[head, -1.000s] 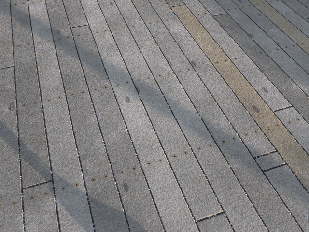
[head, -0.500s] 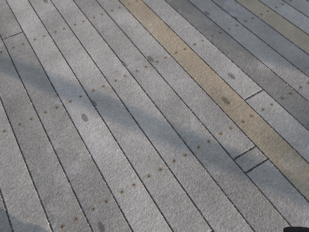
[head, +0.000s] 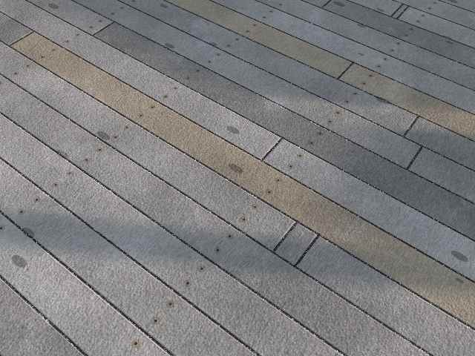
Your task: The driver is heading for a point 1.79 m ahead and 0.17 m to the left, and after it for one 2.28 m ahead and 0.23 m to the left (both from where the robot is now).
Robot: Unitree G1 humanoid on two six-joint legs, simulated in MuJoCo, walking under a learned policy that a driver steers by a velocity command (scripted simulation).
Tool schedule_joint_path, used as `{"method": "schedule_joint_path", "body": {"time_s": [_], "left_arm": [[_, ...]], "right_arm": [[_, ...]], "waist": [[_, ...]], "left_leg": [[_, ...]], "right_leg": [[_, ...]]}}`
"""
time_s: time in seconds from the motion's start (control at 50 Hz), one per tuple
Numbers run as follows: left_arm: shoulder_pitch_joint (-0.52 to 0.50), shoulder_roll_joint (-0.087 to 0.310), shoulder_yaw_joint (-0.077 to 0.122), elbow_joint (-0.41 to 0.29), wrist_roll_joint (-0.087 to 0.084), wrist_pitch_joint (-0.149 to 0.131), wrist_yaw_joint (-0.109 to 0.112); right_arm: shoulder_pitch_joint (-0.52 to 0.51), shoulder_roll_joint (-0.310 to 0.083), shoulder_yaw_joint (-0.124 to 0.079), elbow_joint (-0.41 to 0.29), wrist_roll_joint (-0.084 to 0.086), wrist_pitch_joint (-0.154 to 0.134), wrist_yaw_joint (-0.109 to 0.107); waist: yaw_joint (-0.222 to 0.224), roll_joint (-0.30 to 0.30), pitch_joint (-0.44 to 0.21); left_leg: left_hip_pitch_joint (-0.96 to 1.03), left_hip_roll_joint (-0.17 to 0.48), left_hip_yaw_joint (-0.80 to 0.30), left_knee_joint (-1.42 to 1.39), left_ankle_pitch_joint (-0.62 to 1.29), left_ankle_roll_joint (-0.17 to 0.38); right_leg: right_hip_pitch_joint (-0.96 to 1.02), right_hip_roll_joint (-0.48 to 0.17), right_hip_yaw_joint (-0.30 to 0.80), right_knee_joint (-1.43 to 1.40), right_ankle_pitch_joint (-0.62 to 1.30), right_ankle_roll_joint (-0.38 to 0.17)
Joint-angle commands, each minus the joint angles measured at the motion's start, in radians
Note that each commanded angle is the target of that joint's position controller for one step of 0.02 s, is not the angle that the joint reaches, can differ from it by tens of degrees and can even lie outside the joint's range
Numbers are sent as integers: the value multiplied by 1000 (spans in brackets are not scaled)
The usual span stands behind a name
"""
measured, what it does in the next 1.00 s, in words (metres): steps on the spot: right foot, then left foot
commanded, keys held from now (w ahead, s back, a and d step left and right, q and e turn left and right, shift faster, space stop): e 0.14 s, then no key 0.86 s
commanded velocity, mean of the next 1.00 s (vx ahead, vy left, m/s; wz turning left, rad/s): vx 0.00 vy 0.00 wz -0.22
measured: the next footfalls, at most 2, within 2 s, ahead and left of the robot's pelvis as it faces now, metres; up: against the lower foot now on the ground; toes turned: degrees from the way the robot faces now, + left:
right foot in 0.06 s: +0.04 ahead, -0.13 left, +0.00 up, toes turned -4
left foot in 0.48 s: +0.07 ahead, +0.10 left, +0.00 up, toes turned -11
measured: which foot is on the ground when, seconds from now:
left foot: down 0.00-0.06, up 0.08-0.46, down 0.48-1.00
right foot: up 0.00-0.04, down 0.06-1.00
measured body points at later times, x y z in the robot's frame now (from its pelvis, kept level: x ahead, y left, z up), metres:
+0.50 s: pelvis +0.01 -0.02 +0.00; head +0.03 -0.02 +0.44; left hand +0.22 +0.20 -0.10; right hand +0.10 -0.32 -0.11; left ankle +0.03 +0.11 -0.74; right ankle +0.00 -0.12 -0.74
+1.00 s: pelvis +0.02 +0.01 +0.00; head +0.03 +0.01 +0.45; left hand +0.16 +0.25 -0.13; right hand +0.10 -0.26 -0.12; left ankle +0.03 +0.11 -0.74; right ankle +0.00 -0.13 -0.74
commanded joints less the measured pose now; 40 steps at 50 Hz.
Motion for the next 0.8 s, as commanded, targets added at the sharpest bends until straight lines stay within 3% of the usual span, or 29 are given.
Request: {"method": "schedule_joint_path", "body": {"time_s": [0.02,0.04,0.06,0.08,0.1,0.12,0.14,0.16,0.18,0.22,0.28,0.32,0.38,0.44,0.46,0.48,0.5,0.52,0.54,0.56,0.62,0.8], "left_arm": [[41,90,35,-67,1,-10,-14],[79,99,43,-51,3,-11,-12],[112,147,59,-47,6,-14,-3],[121,270,81,-74,9,-19,16],[131,258,74,-86,50,-43,6],[89,229,63,-80,53,-63,3],[31,199,56,-77,34,-73,8],[-7,161,42,-82,18,-73,13],[-31,139,31,-83,13,-72,20],[-26,122,17,-76,24,-72,27],[-10,113,12,-58,25,-70,33],[-8,125,14,-50,28,-66,32],[-11,131,12,-34,31,-63,20],[-40,105,-4,-15,21,-63,12],[-38,87,-11,-3,15,-65,11],[-4,62,-20,9,25,-73,12],[45,54,-22,12,46,-83,8],[64,33,-25,22,46,-85,8],[24,81,-17,38,48,-83,11],[-21,91,-9,32,41,-78,13],[-19,63,-12,42,36,-60,20],[21,46,-7,117,32,-67,30]], "right_arm": [[-38,-196,-57,-51,23,-9,1],[-18,-176,-53,-37,29,-9,1],[29,-135,-44,-18,18,-9,6],[32,-71,-20,-60,-41,-10,13],[-83,-116,-35,-95,-25,-16,0],[-102,-145,-46,-93,-1,-13,-6],[-79,-149,-52,-79,2,-10,-11],[-53,-149,-55,-54,-5,-6,-18],[-43,-141,-54,-48,-14,-2,-20],[-2,-129,-51,-36,-1,-5,-12],[-28,-96,-35,-38,4,-6,-4],[-43,-83,-26,-43,2,-6,4],[-41,-95,-26,-45,9,-8,11],[-5,-82,-21,-32,9,-17,17],[20,-72,-16,-23,-1,-24,21],[35,-96,-16,-22,-16,-31,20],[37,-173,-29,-29,-24,-32,13],[-17,-141,-22,-14,-18,-32,18],[-45,-87,-8,-35,-15,-35,27],[-39,-87,-7,-26,-18,-39,28],[-11,-89,1,-10,-15,-58,26],[3,-76,17,20,-9,-52,16]], "waist": [[29,186,-159],[41,160,-160],[40,28,-152],[2,-313,-143],[93,-249,-180],[70,-164,-143],[37,-134,-116],[23,-113,-123],[15,-107,-132],[2,-135,-157],[22,-131,-152],[38,-136,-145],[52,-144,-120],[21,-123,-107],[-3,-100,-108],[7,-56,-133],[60,81,-158],[96,180,-166],[55,122,-127],[36,110,-109],[28,95,-89],[16,4,-77]], "left_leg": [[130,229,-140,-59,262,190],[82,203,-104,1,199,142],[-50,143,-23,149,44,57],[-351,-9,56,474,-441,-55],[-397,-64,-120,648,-494,-57],[-404,-42,-159,708,-412,-43],[-409,-34,-171,696,-319,-34],[-402,-26,-174,686,-265,-38],[-378,-29,-169,700,-205,-43],[-310,-45,-158,693,-160,-59],[-270,-40,-150,508,-130,-69],[-207,-35,-148,401,-144,-68],[-111,-42,-137,284,-184,-56],[-2,-53,-125,75,-98,-34],[84,-52,-126,-74,52,-19],[184,2,-185,-104,201,1],[244,101,-262,-51,409,52],[131,121,-285,-53,255,128],[80,74,-261,-77,108,116],[77,43,-234,-71,53,83],[65,21,-210,-62,46,51],[80,-4,-191,-46,40,59]], "right_leg": [[108,27,-65,-213,115,-55],[196,49,-65,-308,186,-87],[322,-17,64,-393,348,-137],[452,-291,443,-393,712,-278],[331,-359,529,-434,648,-416],[301,-299,442,-449,555,-382],[281,-241,377,-445,492,-321],[284,-212,336,-437,479,-284],[274,-195,317,-442,484,-271],[258,-176,273,-433,581,-287],[290,-149,251,-419,541,-272],[273,-159,271,-416,493,-280],[220,-168,311,-413,435,-295],[194,-148,332,-379,428,-272],[169,-126,323,-369,407,-238],[133,-91,309,-355,337,-185],[91,-15,235,-288,220,-135],[163,33,155,-326,125,-91],[186,31,156,-325,139,-76],[174,35,153,-313,164,-82],[180,24,171,-318,235,-86],[189,18,174,-329,290,-67]]}}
